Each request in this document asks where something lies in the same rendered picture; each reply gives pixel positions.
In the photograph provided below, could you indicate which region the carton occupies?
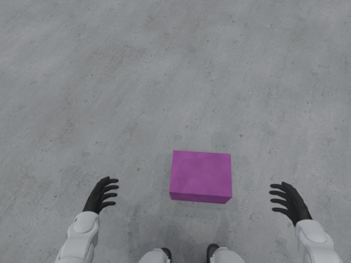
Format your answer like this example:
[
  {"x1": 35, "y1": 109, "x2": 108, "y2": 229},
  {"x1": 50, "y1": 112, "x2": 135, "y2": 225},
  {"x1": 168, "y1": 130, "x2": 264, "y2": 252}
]
[{"x1": 169, "y1": 150, "x2": 232, "y2": 204}]

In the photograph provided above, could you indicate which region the right robot foot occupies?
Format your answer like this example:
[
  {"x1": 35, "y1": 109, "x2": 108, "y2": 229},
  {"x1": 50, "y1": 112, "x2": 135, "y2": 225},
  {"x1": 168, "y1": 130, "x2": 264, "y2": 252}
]
[{"x1": 207, "y1": 244, "x2": 219, "y2": 263}]

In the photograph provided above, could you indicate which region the robot right thigh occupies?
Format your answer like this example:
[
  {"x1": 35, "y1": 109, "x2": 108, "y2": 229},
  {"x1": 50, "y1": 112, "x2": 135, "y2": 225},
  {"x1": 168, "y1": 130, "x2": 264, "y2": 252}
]
[{"x1": 210, "y1": 250, "x2": 245, "y2": 263}]

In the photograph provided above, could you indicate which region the robot left hand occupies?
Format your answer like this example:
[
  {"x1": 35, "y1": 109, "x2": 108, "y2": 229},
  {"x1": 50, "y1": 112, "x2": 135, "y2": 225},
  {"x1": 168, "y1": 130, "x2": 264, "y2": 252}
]
[{"x1": 83, "y1": 176, "x2": 119, "y2": 215}]

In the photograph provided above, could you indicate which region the robot right hand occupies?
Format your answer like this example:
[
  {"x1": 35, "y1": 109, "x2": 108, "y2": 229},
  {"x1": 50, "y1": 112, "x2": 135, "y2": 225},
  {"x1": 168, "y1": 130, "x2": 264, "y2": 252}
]
[{"x1": 269, "y1": 182, "x2": 313, "y2": 227}]

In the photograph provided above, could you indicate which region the robot right forearm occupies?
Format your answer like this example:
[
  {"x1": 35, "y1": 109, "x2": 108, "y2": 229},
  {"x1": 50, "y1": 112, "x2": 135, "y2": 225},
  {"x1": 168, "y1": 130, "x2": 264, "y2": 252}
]
[{"x1": 295, "y1": 219, "x2": 343, "y2": 263}]

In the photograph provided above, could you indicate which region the robot left forearm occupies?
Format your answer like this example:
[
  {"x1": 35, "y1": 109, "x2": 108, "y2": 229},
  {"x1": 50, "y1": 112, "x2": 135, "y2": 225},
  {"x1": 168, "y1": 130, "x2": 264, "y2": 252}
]
[{"x1": 55, "y1": 211, "x2": 100, "y2": 263}]

